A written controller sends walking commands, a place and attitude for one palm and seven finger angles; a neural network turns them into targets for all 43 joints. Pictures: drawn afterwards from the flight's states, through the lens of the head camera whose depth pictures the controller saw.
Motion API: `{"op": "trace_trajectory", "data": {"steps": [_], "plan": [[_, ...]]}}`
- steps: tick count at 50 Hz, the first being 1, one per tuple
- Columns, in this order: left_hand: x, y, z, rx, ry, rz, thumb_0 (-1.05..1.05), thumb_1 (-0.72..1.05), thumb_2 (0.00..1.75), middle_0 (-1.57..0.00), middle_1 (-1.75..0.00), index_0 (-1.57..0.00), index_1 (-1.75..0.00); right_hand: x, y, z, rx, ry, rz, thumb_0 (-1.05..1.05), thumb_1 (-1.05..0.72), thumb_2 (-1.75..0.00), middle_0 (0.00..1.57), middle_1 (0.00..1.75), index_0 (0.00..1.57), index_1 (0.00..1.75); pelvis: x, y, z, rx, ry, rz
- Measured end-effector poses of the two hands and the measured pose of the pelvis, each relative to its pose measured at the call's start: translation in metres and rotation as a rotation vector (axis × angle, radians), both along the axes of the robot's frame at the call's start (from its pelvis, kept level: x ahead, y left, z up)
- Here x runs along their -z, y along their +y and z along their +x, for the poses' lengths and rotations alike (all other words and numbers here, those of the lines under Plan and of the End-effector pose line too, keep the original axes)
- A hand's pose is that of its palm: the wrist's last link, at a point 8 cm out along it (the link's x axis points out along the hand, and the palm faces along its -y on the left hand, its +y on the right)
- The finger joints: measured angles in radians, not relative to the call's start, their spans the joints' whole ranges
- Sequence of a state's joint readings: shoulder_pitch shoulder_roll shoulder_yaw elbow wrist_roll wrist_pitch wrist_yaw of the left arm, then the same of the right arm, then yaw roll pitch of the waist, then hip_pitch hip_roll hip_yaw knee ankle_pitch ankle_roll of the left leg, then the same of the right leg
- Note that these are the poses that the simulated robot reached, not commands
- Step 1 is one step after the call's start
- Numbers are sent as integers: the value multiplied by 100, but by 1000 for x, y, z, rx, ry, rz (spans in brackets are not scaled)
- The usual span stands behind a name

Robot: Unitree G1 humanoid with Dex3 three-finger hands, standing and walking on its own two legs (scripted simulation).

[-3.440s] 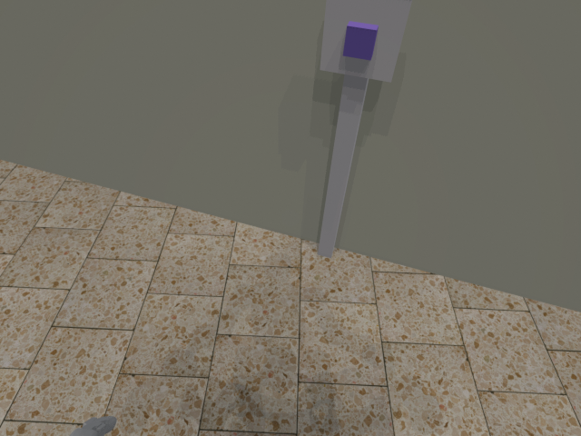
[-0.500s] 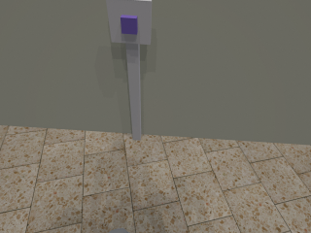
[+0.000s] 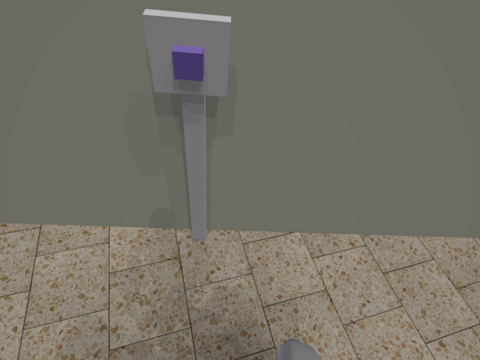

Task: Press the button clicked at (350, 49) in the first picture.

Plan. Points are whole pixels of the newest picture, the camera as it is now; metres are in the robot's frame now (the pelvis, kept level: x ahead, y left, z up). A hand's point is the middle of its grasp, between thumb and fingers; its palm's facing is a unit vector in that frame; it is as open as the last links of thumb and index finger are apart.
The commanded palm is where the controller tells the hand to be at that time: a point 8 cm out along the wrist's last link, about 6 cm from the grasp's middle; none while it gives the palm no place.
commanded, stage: take the last steps up to it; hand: left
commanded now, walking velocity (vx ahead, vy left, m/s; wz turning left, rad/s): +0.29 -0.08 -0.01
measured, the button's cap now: (188, 62) +0.69 +0.15 +0.13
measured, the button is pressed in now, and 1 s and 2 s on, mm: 0 0 0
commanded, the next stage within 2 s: come to a stop and stand still in 0.26 s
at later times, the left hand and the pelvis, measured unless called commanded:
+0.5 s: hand (168, 321) +0.23 +0.14 -0.20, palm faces +0.07 -0.98 -0.18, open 7.2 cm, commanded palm none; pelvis +0.20 -0.04 -0.02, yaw +2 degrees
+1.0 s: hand (184, 335) +0.20 +0.11 -0.17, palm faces +0.07 -0.96 -0.26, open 7.4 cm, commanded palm none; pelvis +0.19 -0.08 -0.02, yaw +1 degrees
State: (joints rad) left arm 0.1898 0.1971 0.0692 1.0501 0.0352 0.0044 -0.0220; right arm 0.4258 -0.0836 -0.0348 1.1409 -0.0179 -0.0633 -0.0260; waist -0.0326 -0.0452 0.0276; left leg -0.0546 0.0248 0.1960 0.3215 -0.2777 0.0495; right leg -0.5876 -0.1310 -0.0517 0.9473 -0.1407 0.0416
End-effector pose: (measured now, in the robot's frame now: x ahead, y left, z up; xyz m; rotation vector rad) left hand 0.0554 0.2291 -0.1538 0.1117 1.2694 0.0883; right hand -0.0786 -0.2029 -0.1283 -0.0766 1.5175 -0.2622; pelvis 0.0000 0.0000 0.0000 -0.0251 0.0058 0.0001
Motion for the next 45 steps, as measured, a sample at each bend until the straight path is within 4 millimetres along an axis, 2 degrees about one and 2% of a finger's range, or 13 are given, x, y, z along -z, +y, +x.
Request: {"op": "trace_trajectory", "data": {"steps": [3, 7, 10, 12, 15, 19, 23, 26, 29, 32, 36, 40, 45], "plan": [[0, -12, 47, 40, -20, 2, 0, 91, 90, -20, -30, -19, -29, 2, 5, 0, 42, 59, 31, 0, -91, -90, 20, 30, 20, 30, 3, -8, 25, 4, 4, 6], [2, -36, 112, 93, -53, 3, 1, 91, 90, -20, -30, -19, -29, 8, 3, 8, 90, 141, 69, 0, -91, -90, 20, 30, 20, 30, 11, -23, 63, 8, 12, 12], [10, -56, 156, 102, -108, 7, 1, 91, 90, -20, -30, -20, -29, 19, -8, 25, 103, 200, 95, 0, -91, -90, 21, 30, 20, 30, 24, -39, 97, -1, 13, 15], [11, -65, 171, 82, -137, 7, 0, 91, 90, -20, -30, -20, -29, 25, -20, 48, 86, 212, 98, 0, -91, -90, 21, 30, 20, 30, 28, -46, 113, -7, 8, 4], [9, -71, 173, 29, -120, 4, 0, 91, 90, -20, -30, -20, -29, 28, -43, 107, 32, 143, 68, 1, -91, -90, 20, 30, 20, 30, 22, -51, 135, -24, 1, -4], [1, -53, 176, -52, -105, 59, -4, 96, 90, -21, -30, -20, -30, 27, -68, 209, -69, -34, 14, 1, -91, -90, 20, 30, 20, 30, 15, -52, 161, -49, 10, -14], [8, -40, 169, -63, -17, 60, -3, 95, 90, -20, -30, -20, -29, 21, -76, 305, -150, -212, -47, 1, -93, -90, 20, 30, 20, 30, 16, -44, 186, -44, 0, -25], [19, -34, 164, -81, 50, 42, -2, 94, 90, -20, -30, -20, -29, 14, -73, 359, -185, -307, -76, 1, -93, -90, 20, 30, 19, 30, 20, -35, 204, -32, -21, -19], [19, -30, 162, -94, 97, 40, -1, 93, 90, -20, -30, -20, -29, 4, -64, 394, -211, -367, -81, 1, -93, -90, 20, 30, 19, 30, 17, -33, 213, -21, -22, 0], [12, -27, 162, -99, 114, 54, 0, 92, 90, -20, -30, -20, -29, -1, -60, 412, -230, -391, -71, 0, -92, -90, 20, 30, 20, 30, 12, -34, 213, -19, -20, -2], [3, -25, 163, -100, 104, 84, 0, 91, 90, -20, -30, -20, -29, 1, -62, 417, -229, -395, -48, 0, -91, -90, 20, 30, 20, 30, 9, -42, 206, -13, -18, 1], [-4, -31, 163, -97, 75, 121, 0, 91, 90, -20, -30, -20, -29, 12, -76, 405, -211, -381, -18, 0, -91, -90, 20, 30, 20, 30, 12, -56, 199, -9, -23, 9], [-4, -52, 152, -75, 33, 170, 0, 91, 90, -20, -30, -20, -29, 38, -104, 380, -167, -351, 29, 0, -91, -90, 20, 30, 20, 30, 27, -79, 191, -8, -26, 47]]}}
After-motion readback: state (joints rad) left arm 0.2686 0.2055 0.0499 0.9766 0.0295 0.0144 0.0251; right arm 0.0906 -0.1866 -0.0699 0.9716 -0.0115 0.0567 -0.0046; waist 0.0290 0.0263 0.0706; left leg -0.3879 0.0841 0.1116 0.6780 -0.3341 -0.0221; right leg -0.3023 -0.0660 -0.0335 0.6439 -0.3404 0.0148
